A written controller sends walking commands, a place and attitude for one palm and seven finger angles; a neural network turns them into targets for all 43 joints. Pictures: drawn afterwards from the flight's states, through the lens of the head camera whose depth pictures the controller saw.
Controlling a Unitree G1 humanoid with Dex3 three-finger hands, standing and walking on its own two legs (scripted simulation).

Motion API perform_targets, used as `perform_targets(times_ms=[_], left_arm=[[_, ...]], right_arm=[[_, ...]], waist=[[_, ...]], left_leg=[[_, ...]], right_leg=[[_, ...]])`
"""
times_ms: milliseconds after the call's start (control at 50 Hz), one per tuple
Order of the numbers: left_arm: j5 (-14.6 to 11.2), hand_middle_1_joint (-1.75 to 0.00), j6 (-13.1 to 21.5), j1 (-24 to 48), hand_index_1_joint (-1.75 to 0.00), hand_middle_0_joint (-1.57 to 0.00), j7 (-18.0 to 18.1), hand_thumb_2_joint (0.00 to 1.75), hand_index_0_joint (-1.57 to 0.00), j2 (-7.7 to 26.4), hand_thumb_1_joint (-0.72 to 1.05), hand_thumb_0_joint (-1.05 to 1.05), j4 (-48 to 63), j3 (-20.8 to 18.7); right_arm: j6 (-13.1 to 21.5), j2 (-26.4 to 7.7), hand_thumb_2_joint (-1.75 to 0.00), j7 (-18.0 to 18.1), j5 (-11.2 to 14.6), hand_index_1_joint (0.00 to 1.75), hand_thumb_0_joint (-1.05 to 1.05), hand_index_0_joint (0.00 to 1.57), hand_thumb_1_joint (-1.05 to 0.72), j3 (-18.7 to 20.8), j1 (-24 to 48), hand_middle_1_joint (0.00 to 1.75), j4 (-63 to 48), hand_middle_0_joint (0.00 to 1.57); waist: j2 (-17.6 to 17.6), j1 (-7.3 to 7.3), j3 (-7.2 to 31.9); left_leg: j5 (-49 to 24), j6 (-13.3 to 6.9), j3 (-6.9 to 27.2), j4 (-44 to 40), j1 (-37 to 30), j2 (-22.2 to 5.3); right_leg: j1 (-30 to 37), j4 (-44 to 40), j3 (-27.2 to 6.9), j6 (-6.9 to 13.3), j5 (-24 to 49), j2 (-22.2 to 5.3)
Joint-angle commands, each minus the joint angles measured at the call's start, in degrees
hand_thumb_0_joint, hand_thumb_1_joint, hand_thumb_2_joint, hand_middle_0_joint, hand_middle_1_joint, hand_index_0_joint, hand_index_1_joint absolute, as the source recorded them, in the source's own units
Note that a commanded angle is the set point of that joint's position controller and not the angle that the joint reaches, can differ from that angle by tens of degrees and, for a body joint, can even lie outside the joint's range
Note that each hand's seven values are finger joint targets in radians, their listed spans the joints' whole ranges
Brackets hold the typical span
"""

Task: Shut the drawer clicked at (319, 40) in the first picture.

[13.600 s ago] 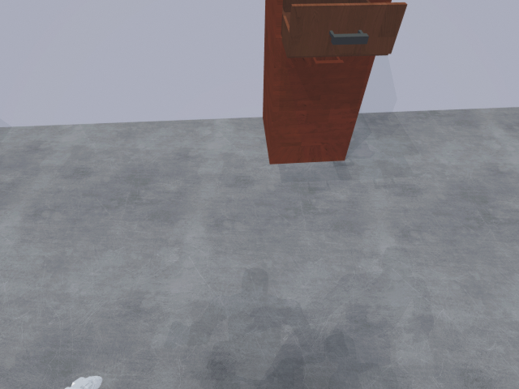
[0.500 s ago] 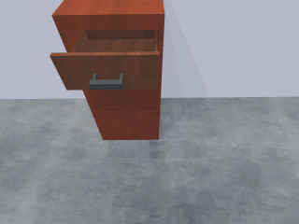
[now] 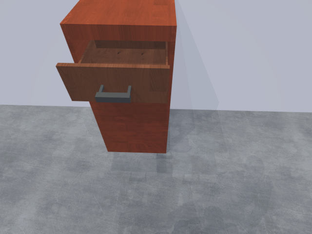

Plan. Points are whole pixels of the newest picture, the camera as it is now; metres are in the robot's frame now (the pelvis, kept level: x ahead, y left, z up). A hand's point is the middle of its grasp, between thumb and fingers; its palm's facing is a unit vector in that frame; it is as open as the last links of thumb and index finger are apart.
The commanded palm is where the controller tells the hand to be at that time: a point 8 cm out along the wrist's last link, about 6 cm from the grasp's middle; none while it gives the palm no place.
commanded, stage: come to a stop and stand still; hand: left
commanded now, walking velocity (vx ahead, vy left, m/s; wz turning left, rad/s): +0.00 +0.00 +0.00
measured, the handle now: (114, 92) +0.56 +0.19 +0.02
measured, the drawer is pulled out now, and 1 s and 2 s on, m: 0.17 0.17 0.17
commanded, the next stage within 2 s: look again from close up in 0.40 s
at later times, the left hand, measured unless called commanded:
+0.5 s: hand out of the picture -0.01 +0.16 -0.18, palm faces +0.06 -0.99 -0.15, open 7.4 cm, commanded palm none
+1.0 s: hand out of the picture +0.00 +0.17 -0.18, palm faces +0.06 -0.99 -0.15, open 7.4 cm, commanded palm none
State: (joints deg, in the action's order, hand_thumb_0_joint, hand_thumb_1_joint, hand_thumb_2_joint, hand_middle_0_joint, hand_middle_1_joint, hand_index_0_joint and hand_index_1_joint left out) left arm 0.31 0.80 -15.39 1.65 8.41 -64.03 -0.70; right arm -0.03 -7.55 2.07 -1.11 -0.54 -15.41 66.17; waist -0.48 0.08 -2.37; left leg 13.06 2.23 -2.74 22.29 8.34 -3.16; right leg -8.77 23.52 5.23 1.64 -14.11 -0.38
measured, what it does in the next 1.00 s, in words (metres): stands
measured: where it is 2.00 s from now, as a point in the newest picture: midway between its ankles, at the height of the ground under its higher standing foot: outside the picture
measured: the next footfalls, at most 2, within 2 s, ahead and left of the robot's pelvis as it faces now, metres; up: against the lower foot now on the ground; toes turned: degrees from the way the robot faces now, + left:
left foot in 1.64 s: +0.13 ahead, +0.12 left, +0.00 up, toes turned +9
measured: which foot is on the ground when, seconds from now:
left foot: down 0.00-1.00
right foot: down 0.00-1.00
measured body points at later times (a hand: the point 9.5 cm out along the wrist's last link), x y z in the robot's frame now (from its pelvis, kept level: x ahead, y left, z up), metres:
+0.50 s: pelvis +0.01 +0.01 +0.00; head +0.02 +0.01 +0.45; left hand -0.01 +0.21 -0.16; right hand -0.01 -0.20 -0.16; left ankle -0.01 +0.14 -0.74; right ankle -0.01 -0.10 -0.74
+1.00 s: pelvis +0.02 +0.02 +0.00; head +0.03 +0.02 +0.45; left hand -0.01 +0.22 -0.16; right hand +0.00 -0.18 -0.16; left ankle -0.01 +0.14 -0.74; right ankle -0.01 -0.10 -0.74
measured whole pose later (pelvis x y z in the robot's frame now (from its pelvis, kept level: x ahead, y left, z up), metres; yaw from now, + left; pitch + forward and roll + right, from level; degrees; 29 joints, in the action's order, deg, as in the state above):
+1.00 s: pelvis +0.02 +0.02 +0.00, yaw +0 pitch +0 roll +0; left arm 0.5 1.5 -18.4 2.1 6.1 -65.6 -0.3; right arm 1.2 -5.9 2.4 -1.1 -0.9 -17.5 67.0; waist 0.5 -0.3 -1.5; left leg 14.5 0.9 -3.3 21.6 6.5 -1.7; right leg -7.0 22.8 4.7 0.1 -15.3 -1.8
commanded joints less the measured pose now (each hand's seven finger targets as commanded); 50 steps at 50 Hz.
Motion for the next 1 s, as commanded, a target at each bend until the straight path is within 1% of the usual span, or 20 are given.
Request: perform_targets(times_ms=[0, 20, 80, 160, 220, 240, 280, 340, 400, 440, 480, 500, 560, 580, 660, 700, 780, 860, 880, 980], left_arm=[[0.25, -0.3, 0.86, -4.41, -0.3, -0.2, 0.14, 0.9, -0.2, 4.25, 0.9, 0.0, 1.37, -0.41], [0.25, -0.3, 0.91, -4.73, -0.3, -0.2, 0.15, 0.9, -0.2, 4.1, 0.9, 0.0, 1.26, -0.44], [0.33, -0.3, 0.84, -5.63, -0.3, -0.2, 0.22, 0.9, -0.2, 3.65, 0.9, 0.0, 0.64, -0.23], [0.3, -0.3, 1.04, -6.78, -0.3, -0.2, 0.28, 0.9, -0.2, 3.03, 0.9, 0.0, 0.12, -0.27], [0.33, -0.3, 1.11, -7.36, -0.3, -0.2, 0.36, 0.9, -0.2, 2.83, 0.9, 0.0, -0.12, -0.2], [0.3, -0.3, 1.12, -7.62, -0.3, -0.2, 0.37, 0.9, -0.2, 2.58, 0.9, 0.0, -0.23, -0.15], [0.39, -0.3, 1.09, -7.76, -0.3, -0.2, 0.41, 0.9, -0.2, 2.6, 0.9, 0.0, -0.19, -0.16], [0.32, -0.3, 1.11, -8.15, -0.3, -0.2, 0.44, 0.9, -0.2, 2.16, 0.9, 0.0, -0.39, -0.11], [0.35, -0.3, 1.03, -8.19, -0.3, -0.2, 0.45, 0.9, -0.2, 2.18, 0.9, 0.0, -0.37, -0.07], [0.34, -0.3, 1.06, -8.25, -0.3, -0.2, 0.46, 0.9, -0.2, 2.06, 0.9, 0.0, -0.4, -0.21], [0.36, -0.3, 0.99, -8.26, -0.3, -0.2, 0.47, 0.9, -0.2, 2.12, 0.9, 0.0, -0.34, -0.14], [0.34, -0.3, 1.03, -8.36, -0.3, -0.2, 0.44, 0.9, -0.2, 2.0, 0.9, 0.0, -0.42, -0.13], [0.32, -0.3, 1.13, -8.39, -0.3, -0.2, 0.48, 0.9, -0.2, 2.04, 0.9, 0.0, -0.42, -0.25], [0.37, -0.3, 1.08, -8.38, -0.3, -0.2, 0.52, 0.9, -0.2, 2.11, 0.9, 0.0, -0.38, -0.17], [0.33, -0.3, 1.12, -8.33, -0.3, -0.2, 0.53, 0.9, -0.2, 2.0, 0.9, 0.0, -0.44, -0.27], [0.39, -0.3, 1.06, -8.02, -0.3, -0.2, 0.56, 0.9, -0.2, 2.12, 0.9, 0.0, -0.4, -0.29], [0.41, -0.3, 1.03, -8.26, -0.3, -0.2, 0.59, 0.9, -0.2, 2.29, 0.9, 0.0, -0.48, -0.34], [0.37, -0.3, 1.15, -8.56, -0.3, -0.2, 0.58, 0.9, -0.2, 2.07, 0.9, 0.0, -0.63, -0.29], [0.43, -0.3, 1.06, -8.35, -0.3, -0.2, 0.61, 0.9, -0.2, 2.17, 0.9, 0.0, -0.55, -0.26], [0.46, -0.3, 1.02, -8.57, -0.3, -0.2, 0.64, 0.9, -0.2, 2.1, 0.9, 0.0, -0.74, -0.3]], right_arm=[[1.02, -3.91, -0.9, 0.21, 0.45, 0.3, 0.0, 0.2, -0.9, 0.73, -3.96, 0.3, -1.09, 0.2], [1.11, -3.87, -0.9, 0.23, 0.45, 0.3, 0.0, 0.2, -0.9, 0.72, -4.05, 0.3, -1.03, 0.2], [1.1, -3.76, -0.9, 0.32, 0.46, 0.3, 0.0, 0.2, -0.9, 0.67, -4.04, 0.3, -0.83, 0.2], [1.37, -3.4, -0.9, 0.38, 0.44, 0.3, 0.0, 0.2, -0.9, 0.59, -4.49, 0.3, -0.7, 0.2], [1.47, -3.3, -0.9, 0.45, 0.47, 0.3, 0.0, 0.2, -0.9, 0.53, -4.79, 0.3, -0.55, 0.2], [1.47, -3.17, -0.9, 0.46, 0.45, 0.3, 0.0, 0.2, -0.9, 0.54, -4.62, 0.3, -0.52, 0.2], [1.42, -3.07, -0.9, 0.48, 0.49, 0.3, 0.0, 0.2, -0.9, 0.57, -4.94, 0.3, -0.41, 0.2], [1.54, -2.78, -0.9, 0.49, 0.43, 0.3, 0.0, 0.2, -0.9, 0.57, -5.09, 0.3, -0.35, 0.2], [1.52, -2.8, -0.9, 0.49, 0.42, 0.3, 0.0, 0.2, -0.9, 0.51, -5.43, 0.3, -0.26, 0.2], [1.61, -2.56, -0.9, 0.51, 0.39, 0.3, 0.0, 0.2, -0.9, 0.49, -5.81, 0.3, -0.2, 0.2], [1.55, -2.71, -0.9, 0.51, 0.42, 0.3, 0.0, 0.2, -0.9, 0.52, -5.92, 0.3, -0.19, 0.2], [1.64, -2.75, -0.9, 0.5, 0.39, 0.3, 0.0, 0.2, -0.9, 0.51, -5.94, 0.3, -0.3, 0.2], [1.77, -2.63, -0.9, 0.53, 0.37, 0.3, 0.0, 0.2, -0.9, 0.56, -6.26, 0.3, -0.17, 0.2], [1.69, -2.59, -0.9, 0.52, 0.41, 0.3, 0.0, 0.2, -0.9, 0.6, -6.26, 0.3, -0.12, 0.2], [1.83, -2.57, -0.9, 0.55, 0.32, 0.3, 0.0, 0.2, -0.9, 0.58, -6.61, 0.3, -0.13, 0.2], [1.8, -2.45, -0.9, 0.5, 0.37, 0.3, 0.0, 0.2, -0.9, 0.55, -6.74, 0.3, 0.06, 0.2], [1.92, -2.65, -0.9, 0.57, 0.37, 0.3, 0.0, 0.2, -0.9, 0.54, -6.82, 0.3, 0.11, 0.2], [1.93, -2.58, -0.9, 0.57, 0.35, 0.3, 0.0, 0.2, -0.9, 0.58, -6.79, 0.3, 0.12, 0.2], [1.83, -2.63, -0.9, 0.56, 0.41, 0.3, 0.0, 0.2, -0.9, 0.56, -6.73, 0.3, 0.12, 0.2], [1.91, -2.54, -0.9, 0.56, 0.37, 0.3, 0.0, 0.2, -0.9, 0.58, -6.82, 0.3, 0.17, 0.2]], waist=[[1.05, -0.38, -0.16], [0.85, -0.34, 0.25], [1.14, -0.47, -1.43], [0.45, -0.56, -0.6], [1.11, -0.58, -0.61], [0.75, -0.67, -0.87], [1.53, -0.62, -1.71], [0.67, -0.77, -1.77], [0.4, -0.79, -2.49], [0.23, -0.79, -2.0], [1.2, -0.81, -2.66], [0.48, -0.82, -2.12], [0.72, -0.82, -1.36], [1.2, -0.84, -2.19], [1.2, -0.78, -1.3], [1.05, -0.75, -2.28], [0.47, -0.8, -1.6], [1.35, -0.77, -1.87], [1.49, -0.7, -2.59], [0.6, -0.81, -2.62]], left_leg=[[-9.0, -2.6, 2.17, -3.35, 0.06, -3.28], [-9.25, -2.6, 2.31, -3.37, -0.1, -3.21], [-8.86, -2.76, 2.3, -3.67, -0.2, -3.32], [-9.28, -2.85, 2.3, -3.76, -0.39, -3.14], [-10.22, -2.89, 2.36, -3.58, -0.57, -3.19], [-9.96, -2.94, 2.43, -3.55, -0.49, -3.09], [-9.76, -2.93, 2.52, -3.57, -0.11, -3.14], [-10.13, -3.02, 2.7, -3.59, -0.09, -2.98], [-10.02, -3.06, 2.76, -3.66, 0.25, -2.97], [-10.18, -3.09, 2.82, -3.82, 0.32, -2.97], [-9.69, -3.14, 2.92, -3.77, 0.46, -3.01], [-10.38, -3.19, 2.84, -3.72, 0.11, -3.0], [-11.61, -3.19, 2.8, -3.48, -0.23, -3.05], [-11.24, -3.22, 2.8, -3.4, -0.1, -3.11], [-12.06, -3.31, 2.86, -3.5, -0.33, -3.1], [-11.69, -3.26, 2.85, -3.78, 0.23, -3.09], [-12.83, -3.38, 2.78, -3.63, -0.54, -3.19], [-12.23, -3.34, 2.79, -3.67, -0.55, -3.14], [-11.62, -3.32, 2.91, -3.72, -0.17, -3.09], [-11.86, -3.41, 2.89, -3.81, -0.37, -3.05]], right_leg=[[-0.26, -4.92, -5.31, 0.22, 11.04, -6.2], [-0.02, -4.81, -5.41, 0.21, 11.2, -6.16], [-1.17, -5.0, -5.44, 0.19, 10.13, -5.94], [-0.51, -4.98, -5.32, 0.15, 10.33, -6.12], [-0.14, -4.74, -5.06, 0.11, 11.63, -6.14], [-0.31, -4.92, -5.07, 0.15, 11.42, -6.26], [-0.48, -5.02, -4.98, 0.12, 10.93, -6.02], [-0.69, -4.9, -4.91, 0.11, 10.87, -6.2], [-0.78, -4.98, -4.76, 0.06, 10.26, -6.17], [-0.34, -4.84, -4.65, 0.1, 10.27, -6.22], [-0.72, -4.97, -4.61, 0.03, 9.61, -6.07], [-0.6, -4.86, -4.69, 0.02, 10.32, -6.22], [0.06, -4.43, -4.54, 0.02, 11.76, -6.25], [-0.33, -4.52, -4.52, 0.02, 11.4, -6.15], [0.19, -4.24, -4.52, 0.03, 12.04, -6.26], [0.0, -4.36, -4.31, -0.04, 11.34, -6.26], [0.34, -4.14, -4.42, -0.09, 11.93, -6.2], [0.15, -4.34, -4.34, -0.14, 12.11, -6.35], [-0.08, -4.48, -4.43, -0.14, 11.35, -6.13], [-0.18, -4.56, -4.28, -0.24, 10.81, -6.21]])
